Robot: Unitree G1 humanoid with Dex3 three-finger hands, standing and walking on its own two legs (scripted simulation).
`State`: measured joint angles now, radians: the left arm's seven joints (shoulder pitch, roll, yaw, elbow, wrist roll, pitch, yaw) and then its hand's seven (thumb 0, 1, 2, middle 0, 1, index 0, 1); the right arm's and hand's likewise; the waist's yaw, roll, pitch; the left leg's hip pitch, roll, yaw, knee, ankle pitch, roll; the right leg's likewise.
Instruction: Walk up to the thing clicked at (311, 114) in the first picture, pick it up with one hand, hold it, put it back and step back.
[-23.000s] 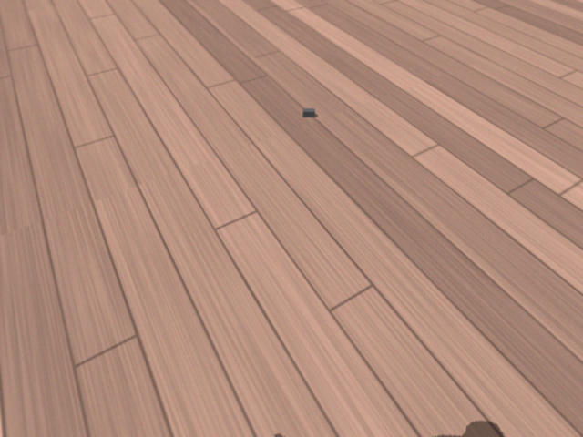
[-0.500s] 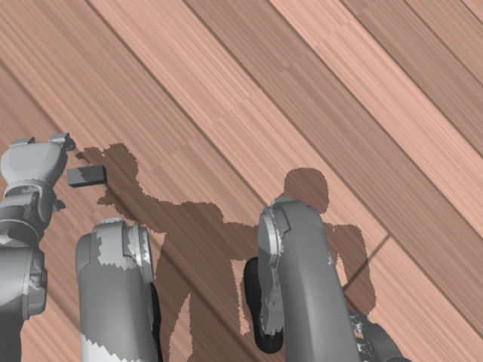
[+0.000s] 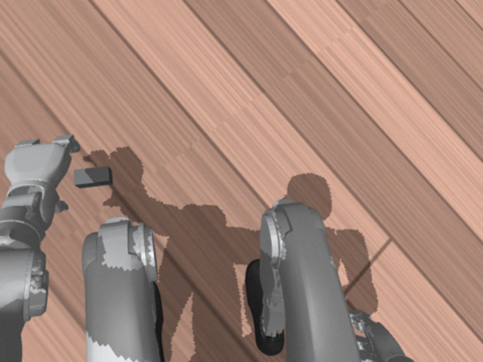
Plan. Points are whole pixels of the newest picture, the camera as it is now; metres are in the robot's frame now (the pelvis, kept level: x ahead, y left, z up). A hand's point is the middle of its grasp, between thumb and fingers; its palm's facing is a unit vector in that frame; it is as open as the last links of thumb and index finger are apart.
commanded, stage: rise first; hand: left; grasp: from above
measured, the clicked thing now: (93, 177) +0.44 +0.25 -0.31
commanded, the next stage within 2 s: approach in 0.48 s
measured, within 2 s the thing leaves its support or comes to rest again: neither
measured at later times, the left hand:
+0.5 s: hand (56, 185) +0.40 +0.28 -0.19, palm faces -0.47 -0.08 -0.88, open 11.5 cm
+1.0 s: hand (97, 157) +0.45 +0.22 -0.19, palm faces -0.40 -0.06 -0.91, open 12.0 cm
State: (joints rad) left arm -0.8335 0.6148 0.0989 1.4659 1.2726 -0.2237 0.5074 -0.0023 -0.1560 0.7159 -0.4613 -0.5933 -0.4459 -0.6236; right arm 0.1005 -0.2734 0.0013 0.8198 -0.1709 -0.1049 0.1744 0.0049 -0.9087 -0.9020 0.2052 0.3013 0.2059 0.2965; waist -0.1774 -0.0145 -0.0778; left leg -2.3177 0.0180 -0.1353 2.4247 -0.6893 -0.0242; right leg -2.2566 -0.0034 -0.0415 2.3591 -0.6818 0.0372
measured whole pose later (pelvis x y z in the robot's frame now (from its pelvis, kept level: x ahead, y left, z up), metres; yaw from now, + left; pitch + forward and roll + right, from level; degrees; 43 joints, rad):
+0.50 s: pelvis +0.00 +0.00 +0.00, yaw +0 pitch +33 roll -6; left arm -0.84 0.62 0.10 1.52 1.28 -0.21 0.53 0.00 -0.10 0.67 -0.50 -0.56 -0.48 -0.58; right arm 0.10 -0.27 0.02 0.83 -0.19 -0.12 0.20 0.01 -0.91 -0.90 0.21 0.30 0.21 0.30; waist -0.19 -0.01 -0.07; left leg -2.33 0.02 -0.14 2.44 -0.69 -0.02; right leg -2.26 0.00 -0.04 2.37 -0.68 0.04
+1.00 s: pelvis +0.00 +0.00 -0.01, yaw -1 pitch +33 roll -7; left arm -0.99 0.59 0.07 1.63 1.30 -0.15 0.61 0.00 -0.18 0.73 -0.43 -0.65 -0.42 -0.67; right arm 0.11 -0.28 0.06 0.81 -0.22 -0.14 0.23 0.00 -0.91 -0.90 0.20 0.30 0.21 0.30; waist -0.28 -0.01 -0.06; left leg -2.34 0.02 -0.16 2.45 -0.69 -0.03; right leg -2.28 0.01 -0.06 2.37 -0.67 0.04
